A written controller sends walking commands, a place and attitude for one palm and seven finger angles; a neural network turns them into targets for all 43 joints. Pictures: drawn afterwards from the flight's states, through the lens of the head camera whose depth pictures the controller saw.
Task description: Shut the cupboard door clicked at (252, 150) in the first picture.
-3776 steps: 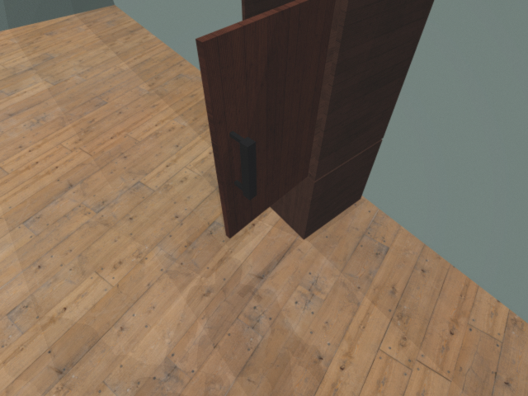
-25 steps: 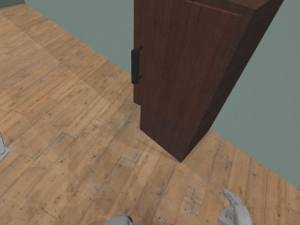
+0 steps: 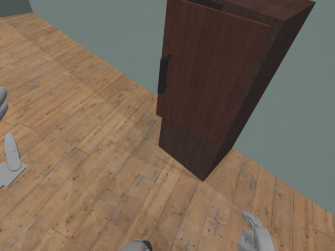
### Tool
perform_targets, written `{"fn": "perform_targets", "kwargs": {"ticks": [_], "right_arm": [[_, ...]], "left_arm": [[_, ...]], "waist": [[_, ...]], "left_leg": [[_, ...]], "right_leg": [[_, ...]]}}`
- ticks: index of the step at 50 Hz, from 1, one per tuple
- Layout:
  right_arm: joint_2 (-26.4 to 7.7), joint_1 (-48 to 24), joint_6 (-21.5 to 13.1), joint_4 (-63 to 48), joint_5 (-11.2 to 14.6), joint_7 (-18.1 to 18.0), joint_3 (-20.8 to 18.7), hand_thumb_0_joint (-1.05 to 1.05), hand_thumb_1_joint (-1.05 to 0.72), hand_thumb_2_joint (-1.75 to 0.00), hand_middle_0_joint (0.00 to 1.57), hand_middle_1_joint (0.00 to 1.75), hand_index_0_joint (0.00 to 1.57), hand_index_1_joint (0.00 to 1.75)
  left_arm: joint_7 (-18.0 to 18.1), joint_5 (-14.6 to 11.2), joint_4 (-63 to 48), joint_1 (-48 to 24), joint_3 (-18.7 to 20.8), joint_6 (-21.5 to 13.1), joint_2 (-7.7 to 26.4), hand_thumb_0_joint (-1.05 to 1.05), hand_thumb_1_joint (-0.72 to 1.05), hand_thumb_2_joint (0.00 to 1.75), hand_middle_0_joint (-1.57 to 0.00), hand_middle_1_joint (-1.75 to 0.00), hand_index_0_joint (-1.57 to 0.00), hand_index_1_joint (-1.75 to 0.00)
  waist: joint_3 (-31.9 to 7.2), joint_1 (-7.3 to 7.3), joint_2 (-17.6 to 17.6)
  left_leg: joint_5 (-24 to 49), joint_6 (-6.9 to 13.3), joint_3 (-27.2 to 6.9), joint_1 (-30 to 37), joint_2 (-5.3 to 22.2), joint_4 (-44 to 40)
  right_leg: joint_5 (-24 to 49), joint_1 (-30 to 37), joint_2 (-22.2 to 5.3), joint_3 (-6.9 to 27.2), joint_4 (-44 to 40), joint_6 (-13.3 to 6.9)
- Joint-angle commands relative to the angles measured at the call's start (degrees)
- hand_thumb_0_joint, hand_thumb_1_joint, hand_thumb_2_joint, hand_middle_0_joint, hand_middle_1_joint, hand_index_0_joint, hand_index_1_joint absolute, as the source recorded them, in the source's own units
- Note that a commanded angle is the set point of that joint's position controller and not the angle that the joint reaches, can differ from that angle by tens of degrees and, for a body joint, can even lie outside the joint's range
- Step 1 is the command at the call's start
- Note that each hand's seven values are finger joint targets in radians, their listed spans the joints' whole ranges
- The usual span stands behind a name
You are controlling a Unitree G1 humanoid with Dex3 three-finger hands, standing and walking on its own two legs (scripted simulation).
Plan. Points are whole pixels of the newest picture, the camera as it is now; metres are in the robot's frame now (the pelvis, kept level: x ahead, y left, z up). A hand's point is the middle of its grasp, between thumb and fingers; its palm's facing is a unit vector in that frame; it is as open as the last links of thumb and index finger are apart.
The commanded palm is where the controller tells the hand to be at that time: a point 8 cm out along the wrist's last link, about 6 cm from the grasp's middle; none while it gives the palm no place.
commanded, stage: stop stepping back and stand still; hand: left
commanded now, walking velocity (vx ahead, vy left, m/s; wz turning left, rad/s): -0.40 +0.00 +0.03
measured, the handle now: (165, 74) +0.83 +0.09 -0.03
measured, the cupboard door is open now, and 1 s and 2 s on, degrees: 13 13 13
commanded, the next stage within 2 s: let the arm hang, fingers relaxed in 1.18 s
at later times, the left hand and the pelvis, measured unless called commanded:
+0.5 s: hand out of the picture +0.07 +0.37 +0.19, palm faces +0.51 -0.82 -0.24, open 7.4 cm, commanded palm -0.01 +0.39 +0.19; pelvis -0.15 +0.09 +0.00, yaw -1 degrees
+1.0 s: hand out of the picture +0.00 +0.39 +0.18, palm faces +0.47 -0.82 -0.32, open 7.4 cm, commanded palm -0.06 +0.44 +0.19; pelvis -0.21 +0.14 +0.00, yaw +0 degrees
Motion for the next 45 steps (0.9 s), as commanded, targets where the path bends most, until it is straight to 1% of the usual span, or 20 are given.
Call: {"fn": "perform_targets", "kwargs": {"ticks": [1,3,4,9,10,11,12,13,15,18,20,22,26,32,33,35,36,37,41,45], "right_arm": [[-8.8,-4.2,-2.0,-7.8,0.6,-2.3,-3.0,0.00,-0.90,-0.90,0.20,0.30,0.20,0.30],[-10.0,-6.4,-2.7,-9.6,0.4,-2.0,-3.7,0.00,-0.90,-0.90,0.20,0.30,0.20,0.30],[-10.4,-7.3,-2.4,-9.9,-0.2,-1.8,-4.0,0.00,-0.90,-0.90,0.20,0.30,0.20,0.30],[-7.5,-2.9,-3.3,-12.2,0.7,1.5,-4.8,0.00,-0.90,-0.90,0.20,0.30,0.20,0.30],[-7.3,-2.2,-2.7,-11.5,0.9,1.7,-4.2,0.00,-0.90,-0.90,0.20,0.30,0.20,0.30],[-7.5,-1.2,-1.9,-10.1,1.6,1.6,-4.4,0.00,-0.90,-0.90,0.20,0.30,0.20,0.30],[-8.8,-2.1,-1.1,-8.7,1.3,1.4,-5.3,0.00,-0.90,-0.90,0.20,0.30,0.20,0.30],[-8.5,-0.7,-0.5,-7.1,0.1,1.0,-4.6,0.00,-0.90,-0.90,0.20,0.30,0.20,0.30],[-8.0,-2.4,-0.4,-7.9,0.2,-0.9,-3.1,0.00,-0.90,-0.90,0.20,0.30,0.20,0.30],[-10.1,-1.4,-1.0,-5.2,0.2,-2.2,-2.7,0.00,-0.90,-0.90,0.20,0.30,0.20,0.30],[-11.7,-1.1,-2.9,-8.5,1.3,-2.6,-2.8,0.00,-0.90,-0.90,0.20,0.30,0.20,0.30],[-9.5,-3.6,-3.5,-8.9,0.7,-1.2,-2.4,0.00,-0.90,-0.90,0.20,0.30,0.20,0.30],[-8.3,-4.7,-1.7,-11.2,0.4,1.2,-3.2,0.00,-0.90,-0.90,0.20,0.30,0.20,0.30],[-6.8,-3.3,1.3,-10.4,-0.2,-1.0,-2.4,0.00,-0.90,-0.90,0.20,0.30,0.20,0.30],[-6.4,-1.7,1.7,-9.5,0.4,-1.0,-2.7,0.00,-0.90,-0.90,0.20,0.30,0.20,0.30],[-7.6,-2.1,2.2,-9.7,1.0,-0.5,-3.1,0.00,-0.90,-0.90,0.20,0.30,0.20,0.30],[-8.2,-3.2,1.1,-10.0,0.2,-0.3,-2.9,0.00,-0.90,-0.90,0.20,0.30,0.20,0.30],[-7.1,-1.7,0.5,-9.8,0.6,-0.4,-3.0,0.00,-0.90,-0.90,0.20,0.30,0.20,0.30],[-8.2,-4.7,1.3,-8.8,0.9,-1.7,-3.0,0.00,-0.90,-0.90,0.20,0.30,0.20,0.30],[-8.2,-3.6,-1.1,-8.5,0.2,-3.4,-2.9,0.00,-0.90,-0.90,0.20,0.30,0.20,0.30]], "left_arm": [[1.0,0.3,-7.6,-11.1,4.5,-0.4,10.2,0.00,0.90,0.90,-0.20,-0.30,-0.20,-0.30],[0.4,-0.7,-8.8,-8.6,8.5,-1.5,11.6,0.00,0.90,0.90,-0.20,-0.30,-0.20,-0.30],[0.1,-0.8,-8.8,-6.6,11.5,-2.2,14.7,0.00,0.90,0.90,-0.20,-0.30,-0.20,-0.30],[-1.1,-3.5,-16.1,7.7,13.3,-1.6,13.4,0.00,0.90,0.90,-0.20,-0.30,-0.20,-0.30],[-0.6,-3.2,-17.3,8.6,12.5,-0.7,13.4,0.00,0.90,0.90,-0.20,-0.30,-0.20,-0.30],[-0.2,-2.6,-18.4,8.4,13.2,0.0,14.8,0.00,0.90,0.90,-0.20,-0.30,-0.20,-0.30],[0.4,-2.1,-21.0,3.2,13.7,0.6,16.6,0.00,0.90,0.90,-0.20,-0.30,-0.20,-0.30],[1.2,-1.9,-17.0,-4.6,12.4,2.0,14.1,0.00,0.90,0.90,-0.20,-0.30,-0.20,-0.30],[1.9,0.3,-9.6,-11.7,7.3,3.9,10.2,0.00,0.90,0.90,-0.20,-0.30,-0.20,-0.30],[3.2,1.9,-1.7,-20.3,2.2,4.1,7.9,0.00,0.90,0.90,-0.20,-0.30,-0.20,-0.30],[3.2,2.3,-6.3,-24.0,1.2,3.1,8.4,0.00,0.90,0.90,-0.20,-0.30,-0.20,-0.30],[1.4,1.3,-8.3,-16.2,4.3,2.9,10.8,0.00,0.90,0.90,-0.20,-0.30,-0.20,-0.30],[0.8,0.8,-19.0,1.2,4.8,3.3,8.9,0.00,0.90,0.90,-0.20,-0.30,-0.20,-0.30],[2.1,-0.4,-9.7,1.8,8.4,6.4,13.0,0.00,0.90,0.90,-0.20,-0.30,-0.20,-0.30],[2.0,-0.1,-7.5,1.6,8.6,7.2,13.3,0.00,0.90,0.90,-0.20,-0.30,-0.20,-0.30],[2.4,-0.2,-8.7,-4.7,9.7,6.4,14.6,0.00,0.90,0.90,-0.20,-0.30,-0.20,-0.30],[3.2,-0.3,-9.6,-10.1,14.8,3.8,19.6,0.00,0.90,0.90,-0.20,-0.30,-0.20,-0.30],[3.4,0.4,-3.3,-7.9,10.8,3.2,14.1,0.00,0.90,0.90,-0.20,-0.30,-0.20,-0.30],[2.7,1.6,-2.1,-8.9,2.5,4.1,7.3,0.00,0.90,0.90,-0.20,-0.30,-0.20,-0.30],[4.0,2.4,-9.1,-12.9,3.4,2.4,9.8,0.00,0.90,0.90,-0.20,-0.30,-0.20,-0.30]], "waist": [[2.4,-4.61,5.2],[-3.1,-2.42,19.9],[-5.9,-1.72,18.6],[-16.9,0.60,21.6],[-15.0,0.14,13.9],[-10.1,-1.04,-4.6],[-2.5,-1.53,-16.5],[2.5,-4.65,-12.9],[6.8,-5.29,-3.9],[7.8,-5.31,9.4],[8.1,-4.49,22.9],[2.7,-3.38,17.5],[-3.7,-1.17,15.6],[-4.6,-1.78,14.0],[-5.1,-2.28,5.3],[1.4,-2.72,-8.5],[4.4,-3.77,-8.1],[0.2,-4.13,-9.7],[8.4,-3.06,-0.4],[5.8,-3.23,-2.8]], "left_leg": [[-3.6,1.2,-10.4,20.6,3.5,-8.3],[-29.1,3.3,-24.1,5.0,13.6,-32.7],[-34.4,1.4,-26.1,0.0,15.6,-36.6],[-17.2,-5.7,-1.0,13.8,4.4,-24.0],[-16.0,-6.2,3.8,14.9,-0.1,-12.0],[-12.7,-6.4,5.0,20.1,-4.1,15.0],[-13.7,-3.3,-6.7,16.6,-3.6,42.2],[-11.0,-1.4,-11.9,10.1,0.1,49.8],[-12.3,1.0,-10.0,14.7,4.4,30.4],[-13.3,2.6,-3.2,16.8,0.5,-2.2],[-32.9,8.4,-32.0,14.4,15.3,-23.6],[-43.6,2.1,-36.6,8.9,16.3,-31.8],[-30.3,-1.2,-15.9,10.8,11.3,-29.4],[-20.1,-3.1,-3.7,4.4,6.2,-18.3],[-17.4,-2.2,0.6,1.9,3.0,-5.5],[-13.3,0.7,-2.5,-9.6,-0.4,29.8],[-11.5,0.3,-6.1,-8.7,3.5,35.1],[-11.7,0.8,-7.0,-9.9,4.6,31.3],[-9.8,1.8,-1.3,2.9,4.3,19.8],[-7.8,2.2,4.3,17.3,1.0,2.0]], "right_leg": [[-4.7,-24.7,-4.8,0.3,-3.3,-3.3],[-15.4,-4.0,6.1,-3.4,14.6,-2.1],[-16.9,2.7,7.7,-3.3,21.4,-2.9],[-15.9,7.1,8.5,-11.1,6.2,-5.0],[-15.2,3.8,3.5,-8.8,-4.7,-6.6],[-17.1,-12.9,-9.5,3.6,-16.6,-9.6],[-26.5,-32.0,-25.9,22.9,-24.6,-15.8],[-28.8,-36.2,-27.2,19.7,-24.2,-17.7],[-28.3,-32.5,-17.7,10.4,-18.9,-11.0],[-19.1,-20.0,-10.3,1.1,-3.5,-7.1],[-12.6,-21.6,-0.7,-4.6,18.5,-1.8],[-9.1,-17.3,2.2,-0.8,33.3,-2.2],[-3.2,-7.5,3.3,-5.9,25.8,-3.0],[-11.0,15.8,5.4,-11.9,-5.4,-6.6],[-9.9,17.0,-0.3,-6.1,-10.3,-9.2],[-14.1,4.0,-23.2,22.4,-21.0,-19.5],[-11.6,-2.6,-25.7,23.5,-21.7,-18.7],[-18.7,1.5,-23.7,19.1,-18.6,-12.1],[-25.2,-13.9,-18.4,11.6,-18.9,-14.0],[-21.1,-12.9,-14.2,3.4,-12.6,-10.8]]}}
